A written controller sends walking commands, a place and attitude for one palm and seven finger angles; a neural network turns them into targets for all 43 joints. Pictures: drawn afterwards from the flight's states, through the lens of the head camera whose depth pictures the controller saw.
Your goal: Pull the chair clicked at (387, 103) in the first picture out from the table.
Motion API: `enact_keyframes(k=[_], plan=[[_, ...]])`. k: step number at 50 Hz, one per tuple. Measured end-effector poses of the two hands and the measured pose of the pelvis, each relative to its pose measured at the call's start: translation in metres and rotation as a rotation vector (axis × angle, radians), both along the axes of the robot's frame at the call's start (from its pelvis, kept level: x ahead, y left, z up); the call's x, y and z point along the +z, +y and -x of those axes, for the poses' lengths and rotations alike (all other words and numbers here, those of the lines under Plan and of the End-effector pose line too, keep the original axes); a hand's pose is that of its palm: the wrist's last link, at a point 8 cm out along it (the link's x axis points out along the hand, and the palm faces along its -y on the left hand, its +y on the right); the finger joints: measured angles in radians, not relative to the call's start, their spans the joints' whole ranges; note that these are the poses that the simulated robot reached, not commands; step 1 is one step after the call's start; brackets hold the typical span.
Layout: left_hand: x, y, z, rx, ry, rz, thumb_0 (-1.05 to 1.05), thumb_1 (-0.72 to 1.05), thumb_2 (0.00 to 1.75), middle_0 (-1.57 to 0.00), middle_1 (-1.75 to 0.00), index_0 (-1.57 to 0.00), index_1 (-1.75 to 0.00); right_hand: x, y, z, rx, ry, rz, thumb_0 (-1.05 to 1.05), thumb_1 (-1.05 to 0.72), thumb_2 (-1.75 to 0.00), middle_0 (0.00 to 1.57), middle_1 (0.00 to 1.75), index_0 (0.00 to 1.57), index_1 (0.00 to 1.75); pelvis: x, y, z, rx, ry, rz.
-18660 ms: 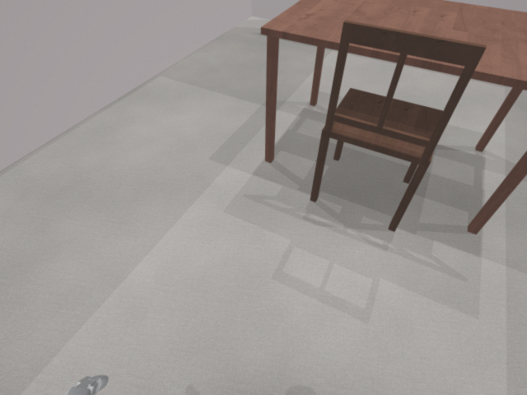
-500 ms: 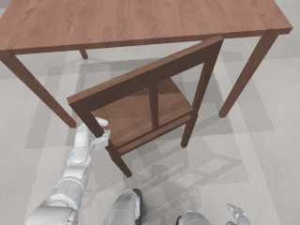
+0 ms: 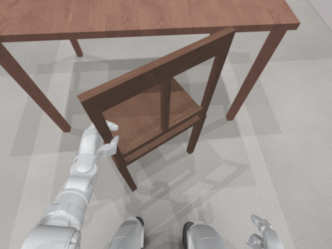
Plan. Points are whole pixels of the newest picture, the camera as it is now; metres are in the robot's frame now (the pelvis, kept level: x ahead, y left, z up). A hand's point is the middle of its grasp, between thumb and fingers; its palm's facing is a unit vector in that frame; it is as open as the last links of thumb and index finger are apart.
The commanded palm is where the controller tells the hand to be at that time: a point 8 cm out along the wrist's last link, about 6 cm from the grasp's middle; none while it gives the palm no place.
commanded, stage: step backward, pulling the chair out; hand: left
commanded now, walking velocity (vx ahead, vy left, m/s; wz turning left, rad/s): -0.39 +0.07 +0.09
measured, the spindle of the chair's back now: (165, 107) +0.51 +0.01 -0.08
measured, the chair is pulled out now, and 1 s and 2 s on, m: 0.17 0.35 0.47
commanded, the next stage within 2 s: stop walking, hand still on the chair in 1.26 s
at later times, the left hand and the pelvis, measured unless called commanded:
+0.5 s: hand (117, 177) +0.28 +0.13 -0.05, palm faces +0.01 -0.97 -0.24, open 5.8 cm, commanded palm +0.26 +0.18 -0.05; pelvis -0.08 -0.01 +0.01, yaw +2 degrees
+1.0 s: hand (113, 224) +0.17 +0.12 -0.05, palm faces -0.12 -0.96 -0.25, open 6.0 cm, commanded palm +0.17 +0.18 -0.05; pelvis -0.17 +0.02 +0.01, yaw +3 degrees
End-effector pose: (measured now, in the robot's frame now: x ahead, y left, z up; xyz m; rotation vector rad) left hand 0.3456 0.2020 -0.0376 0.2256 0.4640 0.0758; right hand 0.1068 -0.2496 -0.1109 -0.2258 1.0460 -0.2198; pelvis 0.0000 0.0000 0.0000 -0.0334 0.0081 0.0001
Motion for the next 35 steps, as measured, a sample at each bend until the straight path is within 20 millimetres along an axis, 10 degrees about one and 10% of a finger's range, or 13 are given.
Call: enact_keyframes(k=[21, 35], plan=[[0.006, -0.018, 0.071, -0.025, 0.044, -0.001, 0.02, 0.66, 0.76, -0.13, -1.17, -0.43, -1.38, -0.018, 0.016, 0.071, 0.049, 0.073, -0.059, 0.01, -0.91, -0.9, 0.2, 0.3, 0.2, 0.3, 0.003, 0.001, 0.059, 0.031, 0.013, -0.025], [0.011, -0.038, 0.121, -0.019, 0.09, 0.012, 0.03, 0.7, 0.78, -0.09, -1.12, -0.38, -1.34, 0.0, -0.016, 0.101, 0.039, 0.048, 0.019, 0.01, -0.91, -0.9, 0.2, 0.3, 0.2, 0.3, 0.019, 0.002, 0.115, 0.087, 0.037, -0.096]])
